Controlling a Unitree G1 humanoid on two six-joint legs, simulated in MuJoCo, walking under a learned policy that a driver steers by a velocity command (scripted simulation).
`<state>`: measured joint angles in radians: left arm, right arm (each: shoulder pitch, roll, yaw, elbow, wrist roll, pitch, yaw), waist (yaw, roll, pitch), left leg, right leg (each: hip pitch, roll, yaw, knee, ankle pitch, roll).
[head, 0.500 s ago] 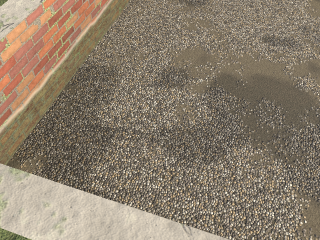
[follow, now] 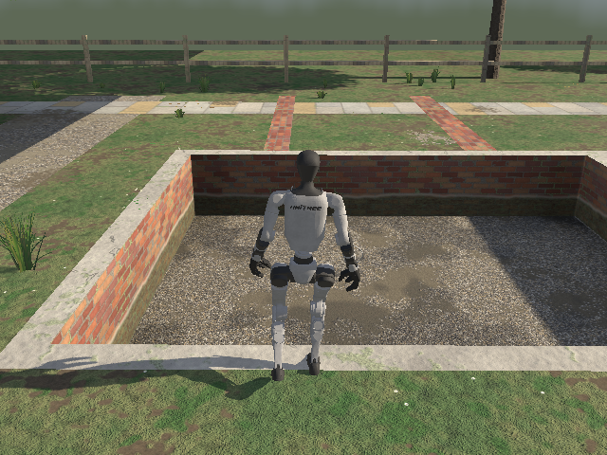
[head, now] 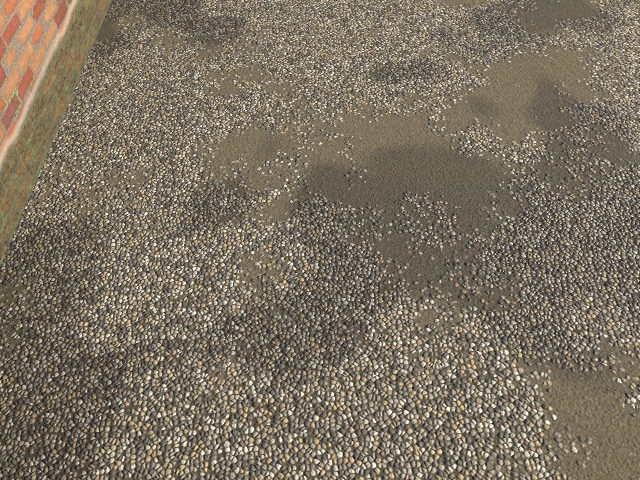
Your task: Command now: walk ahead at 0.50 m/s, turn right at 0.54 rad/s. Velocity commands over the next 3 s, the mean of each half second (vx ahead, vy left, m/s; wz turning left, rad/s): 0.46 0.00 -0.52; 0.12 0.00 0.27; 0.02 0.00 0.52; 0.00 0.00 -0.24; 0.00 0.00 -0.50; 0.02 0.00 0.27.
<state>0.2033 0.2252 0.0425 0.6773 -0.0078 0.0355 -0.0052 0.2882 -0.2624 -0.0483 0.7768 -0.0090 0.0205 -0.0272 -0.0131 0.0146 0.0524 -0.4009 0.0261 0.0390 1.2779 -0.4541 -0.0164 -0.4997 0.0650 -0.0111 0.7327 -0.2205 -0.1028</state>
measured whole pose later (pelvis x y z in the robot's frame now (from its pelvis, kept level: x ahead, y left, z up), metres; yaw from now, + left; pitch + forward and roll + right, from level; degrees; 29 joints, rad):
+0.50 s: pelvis +0.10 +0.01 +0.02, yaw -16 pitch +0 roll +1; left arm 0.10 0.26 0.02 0.62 0.00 0.07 0.02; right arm 0.21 -0.19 0.05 0.66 -0.02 0.02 -0.02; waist -0.01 -0.02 0.00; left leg -0.25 -0.06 0.02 0.56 -0.30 0.06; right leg -0.36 0.13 0.15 0.64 -0.40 -0.03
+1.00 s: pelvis +0.11 +0.00 +0.01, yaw -3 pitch +0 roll -2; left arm 0.14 0.25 0.01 0.63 0.04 0.08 0.03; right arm 0.17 -0.27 -0.01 0.55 -0.03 0.11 0.00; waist 0.00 0.01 0.02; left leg -0.33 -0.07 -0.15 0.71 -0.38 0.04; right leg -0.30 0.03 -0.14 0.61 -0.31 -0.07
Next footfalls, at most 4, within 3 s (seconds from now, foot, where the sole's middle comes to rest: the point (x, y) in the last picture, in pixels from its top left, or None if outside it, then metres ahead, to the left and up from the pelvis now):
0.38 left None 0.16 0.09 -0.74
1.46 right None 0.17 -0.14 -0.74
1.82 left None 0.15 0.10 -0.74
2.22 right None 0.15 -0.16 -0.74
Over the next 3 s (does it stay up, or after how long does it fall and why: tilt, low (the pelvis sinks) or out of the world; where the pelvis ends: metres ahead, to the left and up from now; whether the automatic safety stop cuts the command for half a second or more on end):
stays up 0.12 -0.04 0.02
